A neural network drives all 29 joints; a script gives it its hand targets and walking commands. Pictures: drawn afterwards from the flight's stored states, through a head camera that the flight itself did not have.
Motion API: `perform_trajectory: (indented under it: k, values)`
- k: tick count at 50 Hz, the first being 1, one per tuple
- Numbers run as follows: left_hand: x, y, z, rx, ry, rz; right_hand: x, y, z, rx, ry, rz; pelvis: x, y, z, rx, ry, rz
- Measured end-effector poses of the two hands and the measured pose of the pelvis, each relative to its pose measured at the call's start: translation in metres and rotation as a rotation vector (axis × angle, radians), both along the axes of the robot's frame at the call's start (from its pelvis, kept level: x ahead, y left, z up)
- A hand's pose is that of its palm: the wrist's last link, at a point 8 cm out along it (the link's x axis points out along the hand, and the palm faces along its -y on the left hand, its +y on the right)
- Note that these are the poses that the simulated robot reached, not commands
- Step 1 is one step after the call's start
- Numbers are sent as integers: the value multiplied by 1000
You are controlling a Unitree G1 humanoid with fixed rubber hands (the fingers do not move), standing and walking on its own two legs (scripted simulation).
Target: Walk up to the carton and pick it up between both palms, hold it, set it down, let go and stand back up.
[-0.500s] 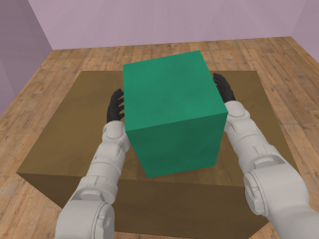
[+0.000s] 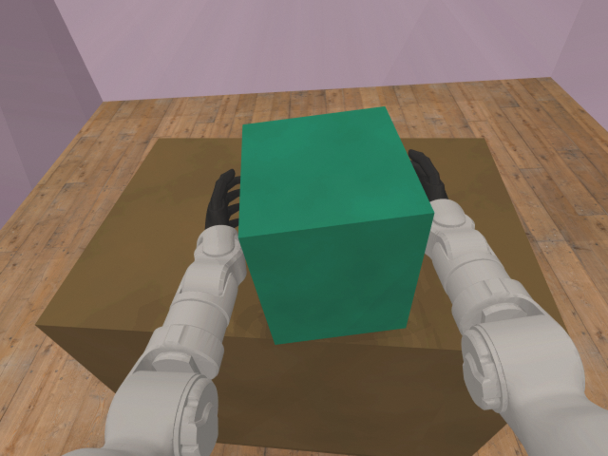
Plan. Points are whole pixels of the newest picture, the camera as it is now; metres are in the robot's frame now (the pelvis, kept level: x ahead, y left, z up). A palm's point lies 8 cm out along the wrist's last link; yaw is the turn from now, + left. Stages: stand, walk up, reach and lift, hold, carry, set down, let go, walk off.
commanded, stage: reach and lift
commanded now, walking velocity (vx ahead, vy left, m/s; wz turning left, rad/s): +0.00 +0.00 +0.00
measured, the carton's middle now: (327, 230) +0.42 +0.03 +0.09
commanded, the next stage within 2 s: none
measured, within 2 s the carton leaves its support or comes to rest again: neither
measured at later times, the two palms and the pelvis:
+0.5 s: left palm (194, 197) +0.37 +0.18 +0.18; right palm (432, 182) +0.41 -0.10 +0.19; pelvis -0.01 +0.01 +0.00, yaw +0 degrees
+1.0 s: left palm (184, 165) +0.38 +0.19 +0.22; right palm (436, 166) +0.40 -0.10 +0.22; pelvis +0.00 +0.02 +0.01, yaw +0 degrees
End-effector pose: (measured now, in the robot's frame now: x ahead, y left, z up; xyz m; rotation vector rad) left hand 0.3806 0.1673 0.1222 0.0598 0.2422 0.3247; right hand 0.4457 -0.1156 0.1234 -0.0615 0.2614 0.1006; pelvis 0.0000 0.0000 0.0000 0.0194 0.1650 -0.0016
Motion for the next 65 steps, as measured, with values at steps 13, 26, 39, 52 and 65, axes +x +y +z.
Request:
perform_trajectory:
  k: [13, 26, 39, 52, 65]
  values:
    - [-7, 19, 37, 4, -41, -8, -8, 19, 38, -11, -41, -20, -1, 6, 2, -8, -52, 0]
    - [-9, 16, 64, -36, -49, -94, -36, 12, 67, -46, -45, -111, -8, 13, 4, -12, -119, 3]
    - [4, 9, 81, -30, -38, -137, -37, 4, 74, -41, -32, -153, -6, 15, 4, -14, -119, 4]
    - [0, 22, 103, -18, -52, -161, -45, 16, 96, -23, -43, -177, -4, 22, 6, -22, -147, 6]
    - [-2, 19, 108, -11, -40, -175, -52, 13, 98, -18, -30, -192, -5, 25, 6, -21, -159, 9]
